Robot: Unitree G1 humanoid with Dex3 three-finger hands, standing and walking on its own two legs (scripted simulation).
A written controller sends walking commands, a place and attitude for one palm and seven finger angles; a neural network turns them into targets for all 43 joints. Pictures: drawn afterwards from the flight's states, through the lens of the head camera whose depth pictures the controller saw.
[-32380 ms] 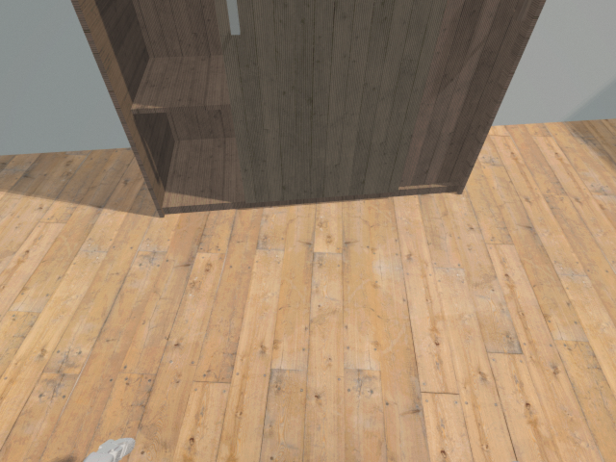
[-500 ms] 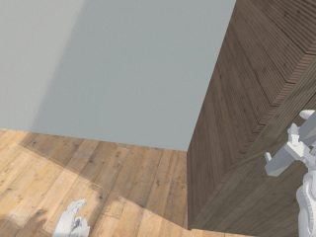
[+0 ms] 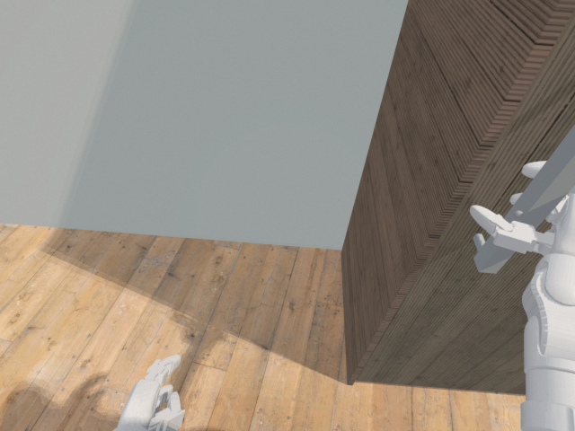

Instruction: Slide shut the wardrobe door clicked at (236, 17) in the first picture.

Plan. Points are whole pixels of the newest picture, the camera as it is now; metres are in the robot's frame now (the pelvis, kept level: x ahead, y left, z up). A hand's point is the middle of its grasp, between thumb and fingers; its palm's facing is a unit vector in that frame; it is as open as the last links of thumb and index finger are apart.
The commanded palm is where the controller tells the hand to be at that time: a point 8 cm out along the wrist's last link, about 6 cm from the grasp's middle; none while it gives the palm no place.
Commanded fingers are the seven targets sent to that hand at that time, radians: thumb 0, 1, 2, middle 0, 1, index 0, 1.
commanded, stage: loosen the grip on the handle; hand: right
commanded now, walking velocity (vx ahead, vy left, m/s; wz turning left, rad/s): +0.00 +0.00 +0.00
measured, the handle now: (533, 186) +0.38 -0.30 +0.19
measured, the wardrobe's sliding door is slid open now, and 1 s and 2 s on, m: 0.00 0.00 0.00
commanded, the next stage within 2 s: slip the hand off the handle in 0.30 s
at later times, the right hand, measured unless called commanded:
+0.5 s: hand (517, 210) +0.35 -0.27 +0.17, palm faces +0.52 +0.84 -0.16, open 14.6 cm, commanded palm +0.30 -0.32 +0.18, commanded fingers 0.00 0.55 -0.20 0.25 1.15 0.25 1.15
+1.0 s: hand out of the picture +0.34 -0.34 +0.17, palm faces +0.54 +0.82 -0.18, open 14.7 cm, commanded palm +0.29 -0.37 +0.18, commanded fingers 0.00 0.55 -0.20 0.25 1.15 0.25 1.15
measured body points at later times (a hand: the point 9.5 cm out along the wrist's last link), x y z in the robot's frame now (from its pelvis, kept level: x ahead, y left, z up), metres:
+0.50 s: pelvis +0.02 +0.01 +0.00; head +0.03 +0.03 +0.45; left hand +0.19 +0.25 -0.10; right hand +0.32 -0.31 +0.18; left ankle +0.01 +0.07 -0.73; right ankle +0.05 -0.09 -0.73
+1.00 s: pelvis +0.02 +0.01 -0.01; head +0.03 +0.02 +0.44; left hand +0.16 +0.26 -0.12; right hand +0.31 -0.38 +0.18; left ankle +0.01 +0.07 -0.73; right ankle +0.05 -0.09 -0.73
